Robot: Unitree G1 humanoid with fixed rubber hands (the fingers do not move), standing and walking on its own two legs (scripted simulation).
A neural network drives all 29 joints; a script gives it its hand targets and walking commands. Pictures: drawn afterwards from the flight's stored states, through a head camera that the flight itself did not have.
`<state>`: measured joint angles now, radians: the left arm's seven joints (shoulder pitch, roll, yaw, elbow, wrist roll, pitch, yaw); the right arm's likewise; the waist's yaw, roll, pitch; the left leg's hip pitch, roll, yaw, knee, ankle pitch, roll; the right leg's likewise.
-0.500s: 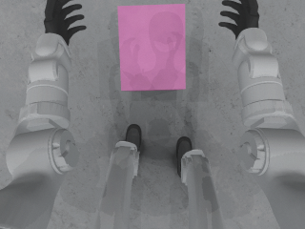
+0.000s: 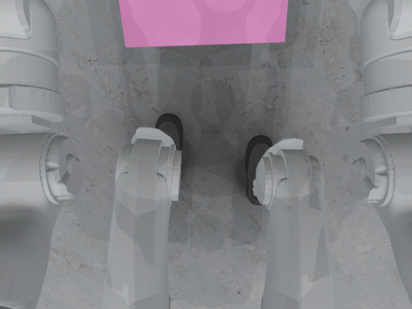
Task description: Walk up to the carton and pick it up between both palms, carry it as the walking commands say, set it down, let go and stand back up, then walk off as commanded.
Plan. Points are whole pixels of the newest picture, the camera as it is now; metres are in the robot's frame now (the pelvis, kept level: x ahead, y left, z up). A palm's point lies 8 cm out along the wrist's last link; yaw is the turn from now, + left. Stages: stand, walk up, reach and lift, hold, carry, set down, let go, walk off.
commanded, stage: reach and lift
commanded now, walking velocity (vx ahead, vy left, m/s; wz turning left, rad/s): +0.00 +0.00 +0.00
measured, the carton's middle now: out of the picture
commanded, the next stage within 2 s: none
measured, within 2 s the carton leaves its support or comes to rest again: neither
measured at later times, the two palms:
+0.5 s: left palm out of the picture +0.53 +0.24 -0.30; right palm out of the picture +0.57 -0.11 -0.29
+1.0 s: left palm out of the picture +0.53 +0.23 -0.30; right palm out of the picture +0.57 -0.11 -0.30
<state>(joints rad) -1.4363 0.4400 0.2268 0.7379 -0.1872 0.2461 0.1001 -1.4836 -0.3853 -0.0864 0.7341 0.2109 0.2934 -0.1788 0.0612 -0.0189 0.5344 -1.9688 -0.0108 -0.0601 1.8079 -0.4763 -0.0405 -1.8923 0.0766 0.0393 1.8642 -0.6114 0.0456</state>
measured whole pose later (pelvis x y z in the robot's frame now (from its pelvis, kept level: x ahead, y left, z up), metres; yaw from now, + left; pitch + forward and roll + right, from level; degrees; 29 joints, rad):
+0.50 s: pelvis -0.01 +0.00 -0.10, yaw -1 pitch +35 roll +0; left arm -1.59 0.43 0.16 1.18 -0.21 0.11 0.09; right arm -1.68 -0.37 -0.05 1.19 0.19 0.15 -0.12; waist 0.07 -0.02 0.52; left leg -2.23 0.01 -0.04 2.12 -0.50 -0.03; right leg -2.16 0.09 0.04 2.19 -0.64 0.06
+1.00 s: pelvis -0.01 +0.00 -0.11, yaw -1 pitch +35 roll +1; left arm -1.57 0.43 0.13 1.16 -0.27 0.09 0.09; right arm -1.65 -0.37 0.02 1.13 0.22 0.15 -0.15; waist 0.08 -0.03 0.52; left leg -2.24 0.03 -0.03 2.13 -0.50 -0.04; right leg -2.19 0.07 0.04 2.21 -0.63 0.03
